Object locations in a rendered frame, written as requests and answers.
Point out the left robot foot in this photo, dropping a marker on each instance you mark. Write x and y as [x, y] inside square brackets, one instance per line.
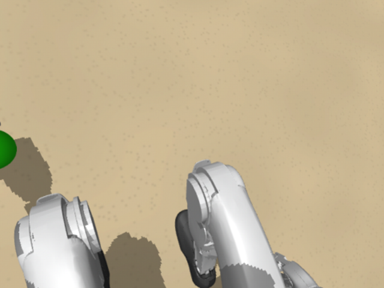
[104, 268]

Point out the ball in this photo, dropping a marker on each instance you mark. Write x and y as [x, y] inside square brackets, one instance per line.
[8, 149]

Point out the right robot foot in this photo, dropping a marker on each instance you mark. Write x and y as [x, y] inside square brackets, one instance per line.
[186, 243]

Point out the right robot hand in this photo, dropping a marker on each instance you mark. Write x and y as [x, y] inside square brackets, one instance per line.
[294, 276]

